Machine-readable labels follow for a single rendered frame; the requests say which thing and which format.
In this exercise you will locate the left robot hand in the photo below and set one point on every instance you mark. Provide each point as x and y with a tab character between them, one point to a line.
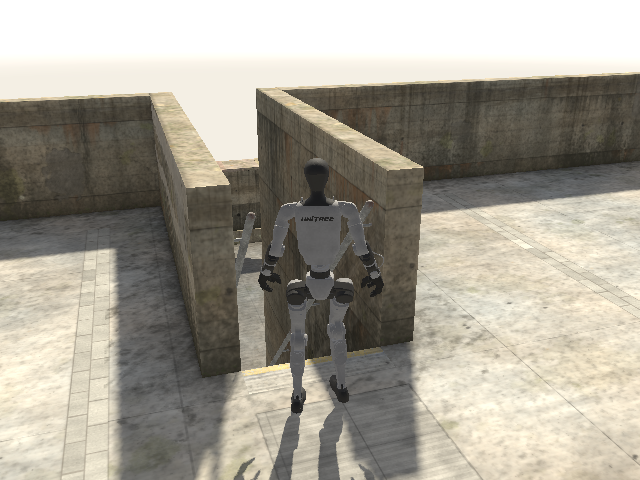
262	281

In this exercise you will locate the robot right forearm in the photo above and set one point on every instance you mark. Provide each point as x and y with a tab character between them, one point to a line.
369	263

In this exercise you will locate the right robot hand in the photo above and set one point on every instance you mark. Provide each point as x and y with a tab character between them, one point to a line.
371	282

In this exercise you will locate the robot right upper arm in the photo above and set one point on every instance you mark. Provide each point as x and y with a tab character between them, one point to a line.
350	211

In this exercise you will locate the robot left forearm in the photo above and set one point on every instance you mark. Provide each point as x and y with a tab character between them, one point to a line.
269	262

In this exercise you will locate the right robot foot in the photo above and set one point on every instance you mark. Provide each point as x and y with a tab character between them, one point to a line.
342	394

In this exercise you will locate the robot left upper arm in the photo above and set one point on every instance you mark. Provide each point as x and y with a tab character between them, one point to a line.
286	212

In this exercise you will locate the robot left shin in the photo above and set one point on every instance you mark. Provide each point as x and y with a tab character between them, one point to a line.
297	364

